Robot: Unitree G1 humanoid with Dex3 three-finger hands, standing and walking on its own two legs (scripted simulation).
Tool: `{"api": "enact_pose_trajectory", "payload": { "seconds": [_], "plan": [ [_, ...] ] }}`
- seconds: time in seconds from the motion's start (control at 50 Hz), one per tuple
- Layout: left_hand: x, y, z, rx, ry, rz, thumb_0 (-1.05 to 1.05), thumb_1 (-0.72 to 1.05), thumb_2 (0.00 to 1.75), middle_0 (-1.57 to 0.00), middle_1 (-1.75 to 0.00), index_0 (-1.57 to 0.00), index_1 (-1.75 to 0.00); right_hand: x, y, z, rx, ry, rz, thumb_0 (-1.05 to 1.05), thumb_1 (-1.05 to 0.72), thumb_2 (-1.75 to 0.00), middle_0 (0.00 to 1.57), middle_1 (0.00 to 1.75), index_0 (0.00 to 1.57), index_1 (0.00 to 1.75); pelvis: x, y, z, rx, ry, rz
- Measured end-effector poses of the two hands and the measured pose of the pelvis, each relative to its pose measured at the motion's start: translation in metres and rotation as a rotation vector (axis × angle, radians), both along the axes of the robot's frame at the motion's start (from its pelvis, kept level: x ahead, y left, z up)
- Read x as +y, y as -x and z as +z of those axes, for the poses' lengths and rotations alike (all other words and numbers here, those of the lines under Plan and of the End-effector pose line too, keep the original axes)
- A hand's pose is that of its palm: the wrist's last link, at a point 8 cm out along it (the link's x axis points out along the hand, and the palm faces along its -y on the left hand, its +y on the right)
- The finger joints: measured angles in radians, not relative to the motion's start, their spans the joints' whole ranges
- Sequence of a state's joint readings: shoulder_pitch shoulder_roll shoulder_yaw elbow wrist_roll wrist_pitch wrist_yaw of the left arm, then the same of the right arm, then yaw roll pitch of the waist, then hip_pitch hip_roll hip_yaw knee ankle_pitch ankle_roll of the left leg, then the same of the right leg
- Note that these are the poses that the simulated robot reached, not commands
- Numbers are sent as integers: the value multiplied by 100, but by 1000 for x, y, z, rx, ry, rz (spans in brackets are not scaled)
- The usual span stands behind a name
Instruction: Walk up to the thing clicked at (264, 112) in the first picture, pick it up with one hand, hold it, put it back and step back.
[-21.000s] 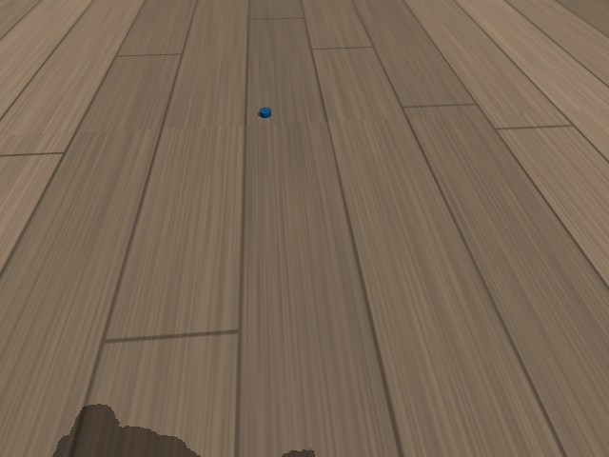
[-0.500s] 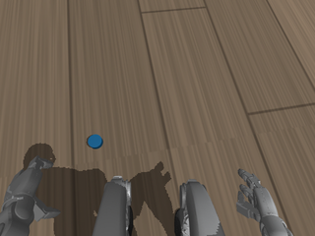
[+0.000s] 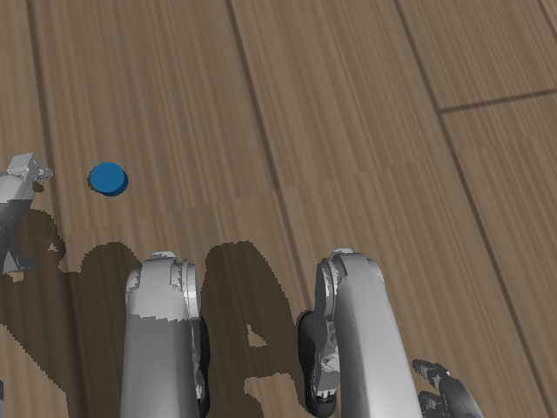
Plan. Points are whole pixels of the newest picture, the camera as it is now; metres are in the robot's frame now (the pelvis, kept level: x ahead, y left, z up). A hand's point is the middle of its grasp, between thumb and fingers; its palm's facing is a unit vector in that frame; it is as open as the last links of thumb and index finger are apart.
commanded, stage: rise first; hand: left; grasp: from above
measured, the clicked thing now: (109, 179) +0.51 +0.33 -0.37
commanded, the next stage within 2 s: none
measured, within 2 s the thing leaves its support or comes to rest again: neither
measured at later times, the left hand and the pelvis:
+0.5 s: hand (47, 203) +0.41 +0.37 -0.21, palm faces -0.46 -0.08 -0.88, open 14.2 cm; pelvis +0.01 +0.00 -0.06, yaw -3 degrees
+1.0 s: hand (62, 192) +0.44 +0.37 -0.25, palm faces -0.46 -0.09 -0.88, open 14.2 cm; pelvis +0.01 +0.00 -0.07, yaw -5 degrees
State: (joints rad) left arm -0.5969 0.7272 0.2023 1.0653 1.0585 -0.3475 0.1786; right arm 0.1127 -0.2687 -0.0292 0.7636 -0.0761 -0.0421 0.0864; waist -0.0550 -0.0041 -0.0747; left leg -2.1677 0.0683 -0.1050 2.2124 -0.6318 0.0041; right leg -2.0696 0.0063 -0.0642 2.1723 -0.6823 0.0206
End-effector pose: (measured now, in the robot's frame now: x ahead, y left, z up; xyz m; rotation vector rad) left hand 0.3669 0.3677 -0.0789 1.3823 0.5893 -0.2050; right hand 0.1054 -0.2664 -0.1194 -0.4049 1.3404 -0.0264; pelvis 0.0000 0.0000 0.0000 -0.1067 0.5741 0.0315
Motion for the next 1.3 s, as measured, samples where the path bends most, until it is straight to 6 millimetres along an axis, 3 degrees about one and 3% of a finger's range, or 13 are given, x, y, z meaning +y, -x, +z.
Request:
{"api": "enact_pose_trajectory", "payload": {
  "seconds": [0.2, 0.6, 0.9, 1.3],
  "plan": [
    [-1, -32, -30, -40, -69, -82, 0, -53, 104, -7, -100, -7, -101, -5, 27, -15, 74, 49, -15, 1, -88, -90, 20, 30, 20, 30, 3, 1, -29, -15, 18, -12],
    [1, -62, -83, -35, -91, -90, 0, -54, 101, -8, -99, -7, -99, -2, 16, -47, 119, 55, 64, 0, -90, -90, 20, 30, 20, 30, 1, -8, -65, -24, 33, -34],
    [0, -80, -105, -27, -82, -71, 0, -54, 100, -7, -101, -7, -101, -7, 21, -50, 168, 75, 74, 0, -90, -90, 20, 30, 20, 30, 3, -14, -74, -20, 48, -48],
    [-2, -87, -119, -41, -67, -83, 0, -55, 102, -8, -101, -7, -101, -3, 23, -46, 172, 90, 103, 0, -90, -90, 20, 30, 20, 30, 5, -14, -80, -41, 65, -56]
  ]
}}
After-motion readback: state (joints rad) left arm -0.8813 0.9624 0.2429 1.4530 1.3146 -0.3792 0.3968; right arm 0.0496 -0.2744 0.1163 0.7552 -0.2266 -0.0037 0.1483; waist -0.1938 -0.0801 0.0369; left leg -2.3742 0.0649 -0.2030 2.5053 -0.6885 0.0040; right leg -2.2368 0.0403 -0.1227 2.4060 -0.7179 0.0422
